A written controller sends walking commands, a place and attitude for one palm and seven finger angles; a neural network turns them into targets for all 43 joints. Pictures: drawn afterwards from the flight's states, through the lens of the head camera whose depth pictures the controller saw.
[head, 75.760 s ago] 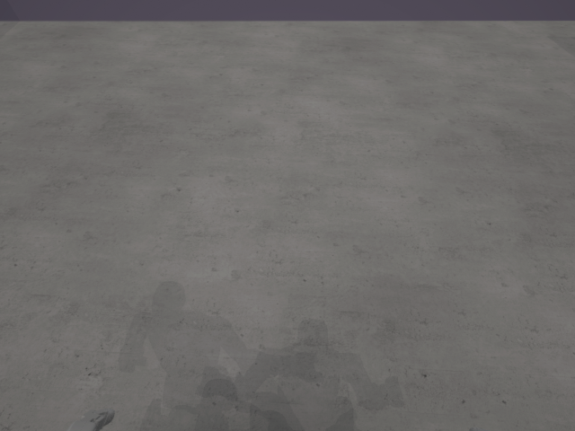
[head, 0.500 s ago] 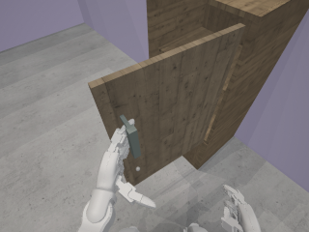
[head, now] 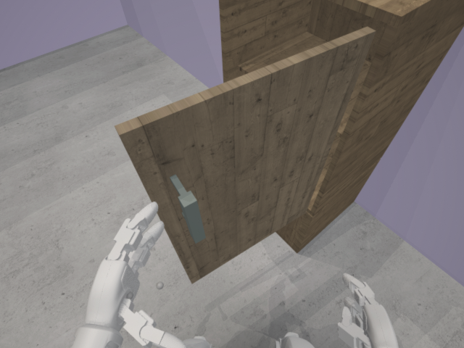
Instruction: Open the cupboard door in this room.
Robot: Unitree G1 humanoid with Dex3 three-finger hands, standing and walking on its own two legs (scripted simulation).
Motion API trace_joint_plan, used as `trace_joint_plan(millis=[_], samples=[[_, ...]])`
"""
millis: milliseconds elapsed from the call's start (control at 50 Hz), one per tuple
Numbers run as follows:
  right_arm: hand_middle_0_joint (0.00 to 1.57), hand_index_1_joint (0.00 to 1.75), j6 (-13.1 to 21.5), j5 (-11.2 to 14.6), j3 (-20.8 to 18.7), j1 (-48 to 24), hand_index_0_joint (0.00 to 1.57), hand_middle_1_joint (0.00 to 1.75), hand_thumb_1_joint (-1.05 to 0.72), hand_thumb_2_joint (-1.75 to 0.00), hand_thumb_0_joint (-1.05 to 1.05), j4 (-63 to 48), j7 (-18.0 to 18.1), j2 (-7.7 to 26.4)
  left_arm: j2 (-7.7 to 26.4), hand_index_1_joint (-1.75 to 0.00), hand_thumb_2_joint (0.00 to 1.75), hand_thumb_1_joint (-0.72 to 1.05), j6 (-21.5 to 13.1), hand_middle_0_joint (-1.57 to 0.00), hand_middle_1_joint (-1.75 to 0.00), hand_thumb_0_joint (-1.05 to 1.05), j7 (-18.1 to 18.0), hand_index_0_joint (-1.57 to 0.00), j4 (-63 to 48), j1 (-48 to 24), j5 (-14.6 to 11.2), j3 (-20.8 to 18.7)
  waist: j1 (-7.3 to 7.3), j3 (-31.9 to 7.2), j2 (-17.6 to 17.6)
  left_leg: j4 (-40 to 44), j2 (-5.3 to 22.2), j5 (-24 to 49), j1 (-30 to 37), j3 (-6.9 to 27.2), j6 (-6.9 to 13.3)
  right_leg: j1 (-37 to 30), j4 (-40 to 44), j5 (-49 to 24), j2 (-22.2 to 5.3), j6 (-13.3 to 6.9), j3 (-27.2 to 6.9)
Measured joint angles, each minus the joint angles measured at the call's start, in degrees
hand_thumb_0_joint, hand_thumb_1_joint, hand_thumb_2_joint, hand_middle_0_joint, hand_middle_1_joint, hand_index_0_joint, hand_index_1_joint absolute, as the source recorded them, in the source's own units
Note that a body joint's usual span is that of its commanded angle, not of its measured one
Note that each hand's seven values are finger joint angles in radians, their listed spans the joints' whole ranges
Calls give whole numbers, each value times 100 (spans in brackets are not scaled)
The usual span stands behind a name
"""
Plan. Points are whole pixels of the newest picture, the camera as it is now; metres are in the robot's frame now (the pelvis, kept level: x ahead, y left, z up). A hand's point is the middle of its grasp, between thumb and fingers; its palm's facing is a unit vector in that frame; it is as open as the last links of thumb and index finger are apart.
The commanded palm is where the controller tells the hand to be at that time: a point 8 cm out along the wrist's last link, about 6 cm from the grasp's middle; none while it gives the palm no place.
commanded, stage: slide the hand sideways off the handle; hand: left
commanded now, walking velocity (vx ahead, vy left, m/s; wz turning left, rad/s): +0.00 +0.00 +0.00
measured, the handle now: (187, 210) +0.32 +0.10 +0.08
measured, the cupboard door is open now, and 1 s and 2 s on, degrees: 83 83 83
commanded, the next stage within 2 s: draw the hand back to the body in 0.22 s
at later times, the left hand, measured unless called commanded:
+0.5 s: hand (123, 292) +0.18 +0.16 +0.09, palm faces -0.05 -1.00 -0.06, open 16.3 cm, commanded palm +0.15 +0.22 +0.10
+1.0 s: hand (54, 275) +0.19 +0.22 +0.14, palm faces +0.21 -0.92 -0.32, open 15.1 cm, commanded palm +0.15 +0.27 +0.17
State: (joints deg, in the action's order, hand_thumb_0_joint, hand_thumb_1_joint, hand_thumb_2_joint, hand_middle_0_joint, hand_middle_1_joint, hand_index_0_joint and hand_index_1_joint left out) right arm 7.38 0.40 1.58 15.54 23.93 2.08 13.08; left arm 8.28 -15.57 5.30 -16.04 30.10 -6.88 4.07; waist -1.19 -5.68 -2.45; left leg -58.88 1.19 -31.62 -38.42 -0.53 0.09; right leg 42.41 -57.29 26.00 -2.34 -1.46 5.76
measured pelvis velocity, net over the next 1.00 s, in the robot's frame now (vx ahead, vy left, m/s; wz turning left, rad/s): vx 0.01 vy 0.02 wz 0.00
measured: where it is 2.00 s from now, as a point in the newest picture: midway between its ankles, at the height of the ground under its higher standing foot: outside the picture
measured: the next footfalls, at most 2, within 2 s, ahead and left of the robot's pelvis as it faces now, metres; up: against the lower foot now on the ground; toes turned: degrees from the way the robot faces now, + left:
none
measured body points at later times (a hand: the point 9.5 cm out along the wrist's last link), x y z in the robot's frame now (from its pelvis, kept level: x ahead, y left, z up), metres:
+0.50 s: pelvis +0.00 +0.01 +0.00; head +0.03 +0.00 +0.45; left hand +0.18 +0.21 +0.09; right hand +0.18 -0.22 -0.06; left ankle -0.02 +0.12 -0.67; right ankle +0.02 -0.11 -0.67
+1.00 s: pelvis +0.01 +0.02 +0.04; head +0.00 +0.01 +0.49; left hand +0.17 +0.27 +0.16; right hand +0.20 -0.19 -0.02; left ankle -0.02 +0.12 -0.67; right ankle +0.02 -0.11 -0.67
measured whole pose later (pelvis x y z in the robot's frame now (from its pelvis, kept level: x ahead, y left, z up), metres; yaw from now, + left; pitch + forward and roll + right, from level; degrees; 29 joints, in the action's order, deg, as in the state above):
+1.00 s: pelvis +0.01 +0.02 +0.04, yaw +0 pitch +1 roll -2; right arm 10.0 1.0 3.4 14.9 29.1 5.9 12.6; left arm 16.7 -2.0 -3.4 -26.3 34.7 -3.4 -7.1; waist -2.9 -2.9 -3.2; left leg -42.9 0.7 -25.7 -18.7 -1.2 1.6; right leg 21.6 -39.3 18.9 -1.7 0.4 5.3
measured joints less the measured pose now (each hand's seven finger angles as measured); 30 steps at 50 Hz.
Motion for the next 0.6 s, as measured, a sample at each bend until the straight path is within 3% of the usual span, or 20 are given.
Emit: trace_joint_plan(millis=[200,340,600], samples=[[20,30,33,80,-84,-24,20,30,-90,-90,2,39,94,69,212,-30,30,-50,-119,-15,-30,-1,510,-15,19,250,-389,-488,10,-38,-9,-135,40,-48,-99,70,-24,50,-62,24,35,-24,66],[20,30,114,102,-72,-47,20,30,-90,-90,2,38,130,85,242,-30,30,-50,-144,-15,-30,-1,612,-15,32,173,-500,-534,15,-37,-15,-243,37,-67,-181,102,-4,92,-106,15,29,-8,94],[20,30,149,202,93,30,20,30,-90,-90,2,126,176,-17,456,-30,30,-50,330,-16,-30,-1,650,-15,-334,247,-704,-901,5,-32,-79,190,30,80,411,64,68,-536,410,-186,55,75,62]])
